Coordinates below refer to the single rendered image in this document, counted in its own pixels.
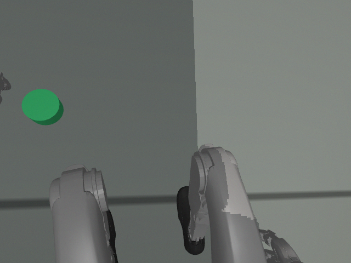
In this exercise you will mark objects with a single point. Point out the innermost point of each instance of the right robot hand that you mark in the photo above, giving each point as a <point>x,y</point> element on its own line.
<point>282,251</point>

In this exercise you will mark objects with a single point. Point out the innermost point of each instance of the tin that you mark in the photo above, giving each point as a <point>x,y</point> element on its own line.
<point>42,106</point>

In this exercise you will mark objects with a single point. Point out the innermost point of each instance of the left robot hand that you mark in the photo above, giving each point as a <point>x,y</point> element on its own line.
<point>4,85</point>

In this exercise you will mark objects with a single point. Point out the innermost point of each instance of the left robot foot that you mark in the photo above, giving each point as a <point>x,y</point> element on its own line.
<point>112,237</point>

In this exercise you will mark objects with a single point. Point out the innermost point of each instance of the right robot foot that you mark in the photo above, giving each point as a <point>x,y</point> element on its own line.
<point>183,209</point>

